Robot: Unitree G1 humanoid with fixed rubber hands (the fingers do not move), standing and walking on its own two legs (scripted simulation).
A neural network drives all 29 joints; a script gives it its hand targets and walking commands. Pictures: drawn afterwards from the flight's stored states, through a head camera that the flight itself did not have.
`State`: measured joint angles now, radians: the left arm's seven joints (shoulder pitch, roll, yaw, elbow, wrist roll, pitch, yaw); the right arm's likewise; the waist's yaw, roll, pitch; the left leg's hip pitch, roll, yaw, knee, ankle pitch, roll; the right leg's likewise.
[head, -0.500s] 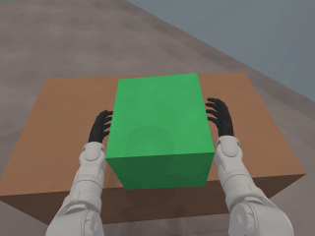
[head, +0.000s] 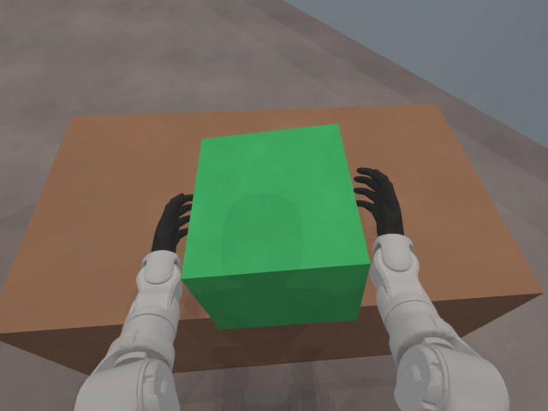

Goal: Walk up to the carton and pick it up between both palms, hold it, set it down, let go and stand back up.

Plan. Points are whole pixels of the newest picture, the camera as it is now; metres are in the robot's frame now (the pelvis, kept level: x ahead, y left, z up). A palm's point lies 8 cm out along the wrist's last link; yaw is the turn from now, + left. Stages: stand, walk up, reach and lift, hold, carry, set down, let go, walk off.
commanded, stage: set down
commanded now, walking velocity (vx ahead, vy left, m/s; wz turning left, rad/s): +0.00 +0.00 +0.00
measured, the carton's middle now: (278, 228) +0.43 +0.07 -0.05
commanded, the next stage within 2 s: none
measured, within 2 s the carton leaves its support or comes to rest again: rests again in 1.14 s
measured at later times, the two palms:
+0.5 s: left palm (169, 253) +0.34 +0.24 -0.04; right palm (372, 232) +0.41 -0.09 +0.00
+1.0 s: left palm (175, 251) +0.36 +0.24 -0.05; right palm (372, 244) +0.40 -0.10 -0.03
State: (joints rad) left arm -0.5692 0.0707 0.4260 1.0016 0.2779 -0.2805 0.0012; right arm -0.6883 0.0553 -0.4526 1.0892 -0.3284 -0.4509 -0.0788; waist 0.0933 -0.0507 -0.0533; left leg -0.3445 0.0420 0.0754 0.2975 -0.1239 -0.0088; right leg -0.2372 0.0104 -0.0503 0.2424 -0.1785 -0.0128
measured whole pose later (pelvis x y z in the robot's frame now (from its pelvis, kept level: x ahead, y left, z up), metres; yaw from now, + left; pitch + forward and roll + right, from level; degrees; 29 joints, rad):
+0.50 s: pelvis +0.00 +0.00 -0.01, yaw +1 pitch +19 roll -1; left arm -0.62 0.11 0.43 1.19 0.23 -0.45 0.02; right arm -0.73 0.04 -0.48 1.20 -0.37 -0.55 -0.10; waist 0.09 -0.03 -0.12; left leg -0.58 0.05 0.08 0.41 -0.16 0.00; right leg -0.46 0.01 -0.07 0.36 -0.22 -0.01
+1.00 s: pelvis -0.01 +0.01 -0.03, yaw +0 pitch +24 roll -2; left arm -0.77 0.13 0.44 1.38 0.19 -0.59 0.04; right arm -0.81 -0.01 -0.58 1.32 -0.38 -0.62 -0.09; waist 0.08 -0.02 -0.16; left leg -0.79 0.06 0.09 0.57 -0.20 0.02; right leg -0.68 0.00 -0.06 0.53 -0.27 0.00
